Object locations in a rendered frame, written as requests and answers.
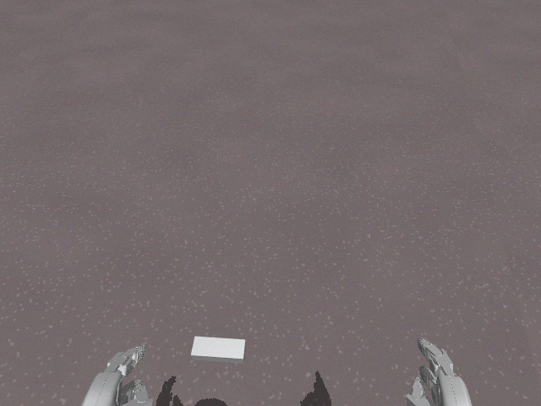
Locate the left robot hand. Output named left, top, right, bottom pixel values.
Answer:
left=81, top=345, right=153, bottom=406

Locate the right robot hand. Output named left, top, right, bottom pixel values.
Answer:
left=406, top=337, right=472, bottom=406

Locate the carton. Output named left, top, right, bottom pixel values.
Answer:
left=191, top=336, right=246, bottom=364

